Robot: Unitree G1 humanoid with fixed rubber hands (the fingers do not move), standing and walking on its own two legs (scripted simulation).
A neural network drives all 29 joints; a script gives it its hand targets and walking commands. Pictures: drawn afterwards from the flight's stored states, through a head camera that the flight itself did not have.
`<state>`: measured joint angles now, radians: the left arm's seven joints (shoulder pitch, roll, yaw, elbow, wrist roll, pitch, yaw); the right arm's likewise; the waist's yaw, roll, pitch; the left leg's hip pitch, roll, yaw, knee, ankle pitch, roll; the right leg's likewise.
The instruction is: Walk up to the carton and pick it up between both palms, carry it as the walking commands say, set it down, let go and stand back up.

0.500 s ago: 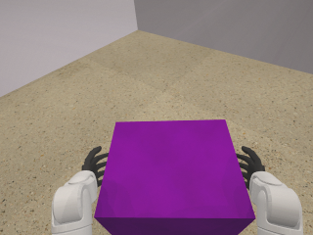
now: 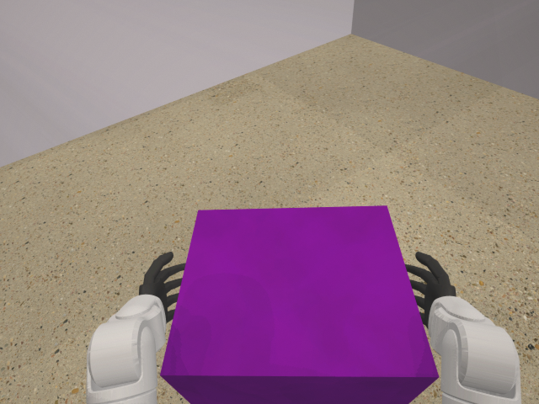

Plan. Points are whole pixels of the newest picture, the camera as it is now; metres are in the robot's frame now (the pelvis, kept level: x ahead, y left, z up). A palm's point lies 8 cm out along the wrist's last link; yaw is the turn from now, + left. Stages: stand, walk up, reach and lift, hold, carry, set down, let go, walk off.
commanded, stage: carry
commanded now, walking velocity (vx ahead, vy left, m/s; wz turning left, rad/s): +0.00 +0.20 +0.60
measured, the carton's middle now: (293, 310) +0.28 +0.00 +0.00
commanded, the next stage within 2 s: none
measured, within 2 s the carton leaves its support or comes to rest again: neither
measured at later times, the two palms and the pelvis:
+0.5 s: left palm out of the picture +0.16 +0.41 +0.07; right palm (256, 303) +0.27 +0.05 +0.05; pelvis -0.03 +0.16 +0.00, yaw +16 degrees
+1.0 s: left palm out of the picture +0.02 +0.61 +0.06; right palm (87, 335) +0.22 +0.29 +0.04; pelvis -0.09 +0.31 -0.01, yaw +33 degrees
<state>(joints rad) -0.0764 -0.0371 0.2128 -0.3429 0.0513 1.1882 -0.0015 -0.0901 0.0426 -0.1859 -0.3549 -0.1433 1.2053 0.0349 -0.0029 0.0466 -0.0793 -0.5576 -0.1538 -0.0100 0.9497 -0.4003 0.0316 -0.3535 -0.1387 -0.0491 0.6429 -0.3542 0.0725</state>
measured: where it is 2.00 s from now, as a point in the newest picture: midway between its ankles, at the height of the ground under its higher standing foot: outside the picture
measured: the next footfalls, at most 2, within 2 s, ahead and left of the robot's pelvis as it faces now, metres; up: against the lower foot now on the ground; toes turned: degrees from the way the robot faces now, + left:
left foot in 0.12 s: +0.07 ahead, +0.18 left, +0.00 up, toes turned +2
right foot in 0.44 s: +0.03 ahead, +0.04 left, +0.00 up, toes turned +11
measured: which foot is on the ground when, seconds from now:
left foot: up 0.00-0.10, down 0.12-0.46, up 0.48-0.68, down 0.70-1.00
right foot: down 0.00-0.12, up 0.14-0.42, down 0.44-0.70, up 0.72-0.98, down 1.00-1.00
